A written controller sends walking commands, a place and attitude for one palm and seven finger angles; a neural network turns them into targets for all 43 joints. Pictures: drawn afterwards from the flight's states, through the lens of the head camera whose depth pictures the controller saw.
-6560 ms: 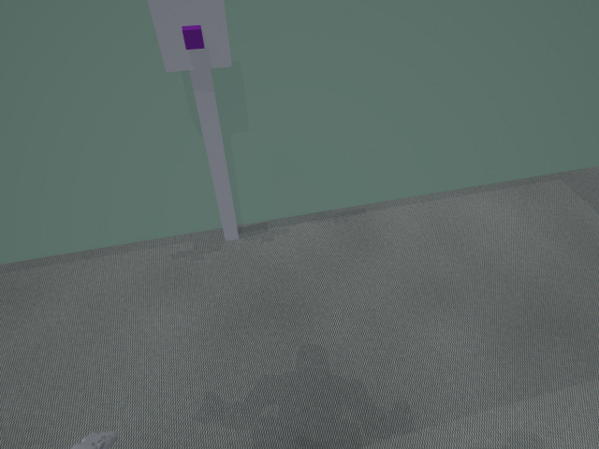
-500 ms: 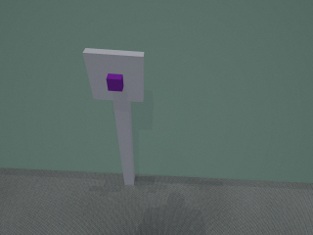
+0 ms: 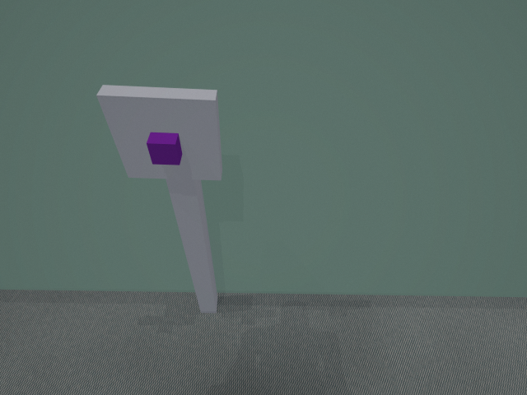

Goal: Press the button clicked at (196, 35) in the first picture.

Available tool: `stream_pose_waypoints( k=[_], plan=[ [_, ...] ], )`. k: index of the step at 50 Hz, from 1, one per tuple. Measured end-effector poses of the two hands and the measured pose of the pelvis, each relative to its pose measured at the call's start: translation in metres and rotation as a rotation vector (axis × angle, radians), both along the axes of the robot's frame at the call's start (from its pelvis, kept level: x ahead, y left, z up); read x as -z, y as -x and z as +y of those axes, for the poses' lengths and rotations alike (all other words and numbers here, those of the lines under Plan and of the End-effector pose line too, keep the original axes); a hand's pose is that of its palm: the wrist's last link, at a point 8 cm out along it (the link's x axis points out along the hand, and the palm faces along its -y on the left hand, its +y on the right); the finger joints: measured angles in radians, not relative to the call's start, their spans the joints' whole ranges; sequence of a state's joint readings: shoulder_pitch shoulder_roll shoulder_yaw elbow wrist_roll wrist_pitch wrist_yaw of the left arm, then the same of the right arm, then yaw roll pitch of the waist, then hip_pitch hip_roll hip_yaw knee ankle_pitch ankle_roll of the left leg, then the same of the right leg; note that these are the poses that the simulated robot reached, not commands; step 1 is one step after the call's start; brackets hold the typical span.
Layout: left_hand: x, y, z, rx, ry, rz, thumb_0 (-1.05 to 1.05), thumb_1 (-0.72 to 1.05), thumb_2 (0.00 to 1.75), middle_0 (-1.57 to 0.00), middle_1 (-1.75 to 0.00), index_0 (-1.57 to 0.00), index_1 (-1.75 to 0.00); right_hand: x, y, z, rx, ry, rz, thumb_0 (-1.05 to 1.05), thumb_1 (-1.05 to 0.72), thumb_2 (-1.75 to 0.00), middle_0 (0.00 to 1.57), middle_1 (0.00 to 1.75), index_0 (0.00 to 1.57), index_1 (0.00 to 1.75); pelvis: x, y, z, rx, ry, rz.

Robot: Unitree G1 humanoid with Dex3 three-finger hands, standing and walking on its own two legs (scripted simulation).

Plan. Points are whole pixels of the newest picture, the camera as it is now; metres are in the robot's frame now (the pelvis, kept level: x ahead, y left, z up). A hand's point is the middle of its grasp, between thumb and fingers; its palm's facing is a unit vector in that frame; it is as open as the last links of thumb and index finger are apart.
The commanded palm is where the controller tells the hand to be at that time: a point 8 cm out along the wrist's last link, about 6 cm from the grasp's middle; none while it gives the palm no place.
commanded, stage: come to a stop and stand still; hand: left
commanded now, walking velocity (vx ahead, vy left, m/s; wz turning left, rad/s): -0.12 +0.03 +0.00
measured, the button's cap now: (165, 147) +0.47 +0.21 +0.11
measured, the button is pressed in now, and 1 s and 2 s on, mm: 0 0 0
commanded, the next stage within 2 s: look again from close up in 0.68 s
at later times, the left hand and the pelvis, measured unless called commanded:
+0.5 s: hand out of the picture -0.02 +0.22 -0.16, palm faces -0.01 -0.96 -0.28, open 7.3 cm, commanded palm none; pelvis -0.07 +0.02 +0.00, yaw -1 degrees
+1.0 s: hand out of the picture -0.05 +0.16 -0.17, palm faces +0.00 -0.99 -0.17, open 7.3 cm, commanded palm none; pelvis -0.04 +0.00 +0.00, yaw -1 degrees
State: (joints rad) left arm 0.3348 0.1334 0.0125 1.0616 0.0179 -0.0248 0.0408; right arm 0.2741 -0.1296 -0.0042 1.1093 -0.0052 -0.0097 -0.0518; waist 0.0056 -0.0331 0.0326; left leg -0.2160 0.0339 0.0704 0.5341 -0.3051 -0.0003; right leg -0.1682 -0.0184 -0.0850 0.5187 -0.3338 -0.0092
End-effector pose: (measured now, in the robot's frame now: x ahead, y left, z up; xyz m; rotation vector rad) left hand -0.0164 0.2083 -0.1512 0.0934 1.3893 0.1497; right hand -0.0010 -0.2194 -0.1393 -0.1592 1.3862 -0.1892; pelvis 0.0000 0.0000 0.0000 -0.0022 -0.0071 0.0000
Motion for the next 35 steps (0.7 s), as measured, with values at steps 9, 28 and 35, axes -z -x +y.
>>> stream_pose_waypoints(
  k=[9, 28, 35],
  plan=[
    [-0.007, -0.024, 0.031, 0.040, -0.086, -0.108, 0.01, 0.93, 0.90, -0.20, -0.30, -0.20, -0.30, 0.001, 0.000, -0.007, 0.000, 0.003, -0.072, 0.01, -0.93, -0.90, 0.20, 0.29, 0.20, 0.30, 0.003, 0.026, 0.002, 0.011, 0.001, -0.013],
    [-0.027, 0.024, 0.052, 0.083, -0.119, -0.106, 0.00, 0.91, 0.90, -0.20, -0.30, -0.20, -0.30, 0.008, 0.045, 0.010, -0.046, -0.062, -0.117, 0.01, -0.92, -0.90, 0.20, 0.29, 0.20, 0.30, -0.001, 0.068, 0.019, 0.014, -0.007, -0.017],
    [-0.019, 0.055, 0.036, 0.061, -0.077, -0.004, 0.00, 0.91, 0.90, -0.20, -0.30, -0.20, -0.30, 0.009, 0.069, 0.008, -0.031, -0.063, -0.029, 0.01, -0.91, -0.90, 0.20, 0.29, 0.20, 0.30, -0.002, 0.067, 0.013, 0.012, -0.011, -0.008]
  ],
)
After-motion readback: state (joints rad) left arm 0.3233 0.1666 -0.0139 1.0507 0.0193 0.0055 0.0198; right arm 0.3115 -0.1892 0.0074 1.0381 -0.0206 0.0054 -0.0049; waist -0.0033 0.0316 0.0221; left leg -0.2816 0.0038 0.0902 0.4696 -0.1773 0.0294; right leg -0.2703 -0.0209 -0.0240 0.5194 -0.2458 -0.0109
